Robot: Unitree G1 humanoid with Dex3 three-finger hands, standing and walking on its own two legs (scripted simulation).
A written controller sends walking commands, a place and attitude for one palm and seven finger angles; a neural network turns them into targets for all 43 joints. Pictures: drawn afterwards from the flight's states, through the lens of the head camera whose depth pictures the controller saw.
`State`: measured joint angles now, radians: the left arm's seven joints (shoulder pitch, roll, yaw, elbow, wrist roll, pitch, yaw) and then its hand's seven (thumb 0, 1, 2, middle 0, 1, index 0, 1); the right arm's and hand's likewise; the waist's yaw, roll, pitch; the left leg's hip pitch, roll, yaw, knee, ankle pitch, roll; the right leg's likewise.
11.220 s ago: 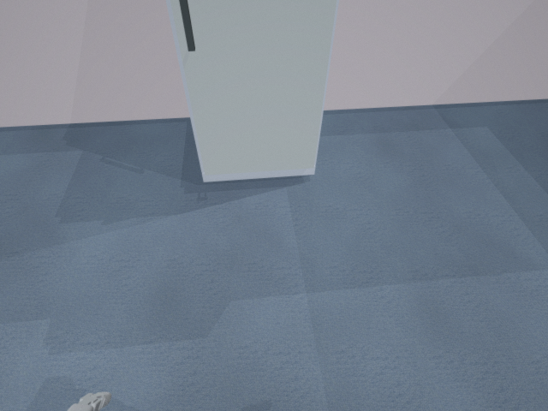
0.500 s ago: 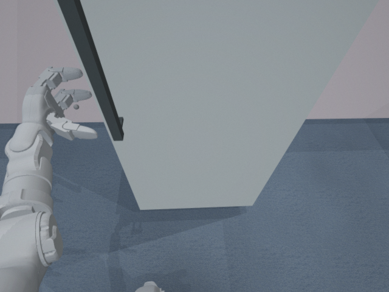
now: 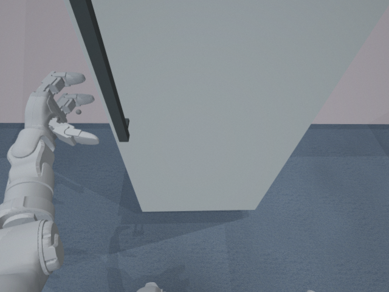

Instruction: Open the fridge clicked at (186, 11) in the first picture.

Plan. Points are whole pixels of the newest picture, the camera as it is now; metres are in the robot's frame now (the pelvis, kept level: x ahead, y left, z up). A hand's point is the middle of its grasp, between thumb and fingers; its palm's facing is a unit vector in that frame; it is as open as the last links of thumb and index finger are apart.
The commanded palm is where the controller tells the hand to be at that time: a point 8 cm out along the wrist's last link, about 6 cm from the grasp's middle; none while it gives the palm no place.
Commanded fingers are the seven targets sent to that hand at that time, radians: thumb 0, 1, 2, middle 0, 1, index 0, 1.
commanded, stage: move the hooked fingers beside the handle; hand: left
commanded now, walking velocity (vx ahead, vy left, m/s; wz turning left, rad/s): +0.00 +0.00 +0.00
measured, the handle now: (103, 56) +0.50 +0.18 +0.21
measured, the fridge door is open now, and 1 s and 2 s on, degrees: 0 0 0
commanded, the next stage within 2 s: feel for the door with the fingertips in 0.24 s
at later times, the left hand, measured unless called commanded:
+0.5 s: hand (82, 114) +0.43 +0.23 +0.13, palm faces +0.01 -1.00 +0.01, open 14.0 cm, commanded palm +0.40 +0.27 +0.12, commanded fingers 0.00 -0.50 0.30 -0.30 -1.20 -0.30 -1.20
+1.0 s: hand (94, 109) +0.44 +0.21 +0.13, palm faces +0.05 -1.00 +0.01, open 14.0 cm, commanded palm +0.42 +0.26 +0.12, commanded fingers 0.00 -0.50 0.30 -0.30 -1.20 -0.30 -1.20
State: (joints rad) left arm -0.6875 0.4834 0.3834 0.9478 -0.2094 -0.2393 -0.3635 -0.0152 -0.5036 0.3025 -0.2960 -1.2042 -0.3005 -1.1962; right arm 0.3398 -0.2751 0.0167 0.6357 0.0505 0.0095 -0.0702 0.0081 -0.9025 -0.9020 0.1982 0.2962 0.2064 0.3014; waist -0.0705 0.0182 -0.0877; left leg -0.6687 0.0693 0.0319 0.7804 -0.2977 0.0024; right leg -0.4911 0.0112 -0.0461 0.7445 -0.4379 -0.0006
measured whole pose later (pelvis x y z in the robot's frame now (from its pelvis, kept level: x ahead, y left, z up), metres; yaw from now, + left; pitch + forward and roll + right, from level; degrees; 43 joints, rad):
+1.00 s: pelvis +0.00 -0.01 +0.00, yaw +0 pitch +10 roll -1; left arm -0.70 0.43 0.35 0.95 -0.18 -0.24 -0.26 -0.02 -0.50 0.30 -0.30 -1.20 -0.30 -1.20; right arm 0.35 -0.27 0.02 0.65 0.05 0.01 -0.06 0.01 -0.90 -0.90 0.20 0.30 0.21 0.30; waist -0.08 0.03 -0.08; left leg -0.65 0.07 0.03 0.78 -0.29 -0.01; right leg -0.49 0.02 -0.05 0.76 -0.44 -0.01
